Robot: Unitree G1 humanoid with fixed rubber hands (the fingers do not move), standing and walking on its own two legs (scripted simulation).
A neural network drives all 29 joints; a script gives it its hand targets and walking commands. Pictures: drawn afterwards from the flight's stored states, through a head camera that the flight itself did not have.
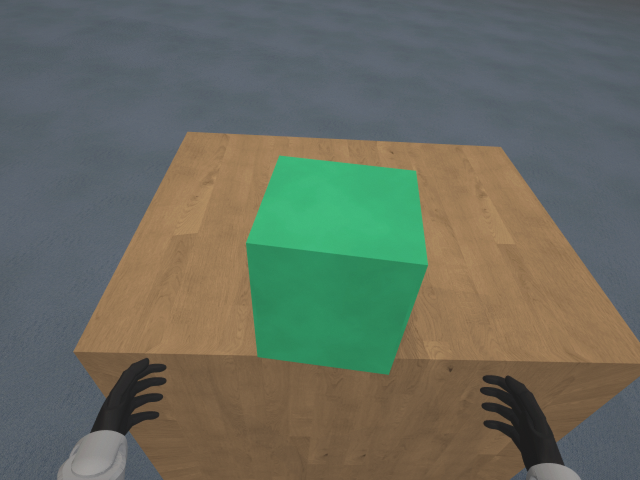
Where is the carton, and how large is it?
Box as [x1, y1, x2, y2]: [246, 156, 427, 374]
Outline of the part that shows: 279,156 246,241 257,356 388,374 427,266 415,171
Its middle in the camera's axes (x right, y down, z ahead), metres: +0.02 +0.04 +0.60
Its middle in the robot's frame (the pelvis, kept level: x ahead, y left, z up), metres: +0.44 -0.02 +0.04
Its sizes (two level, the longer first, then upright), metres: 0.210 0.200 0.250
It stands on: a pedestal, 0.70 m high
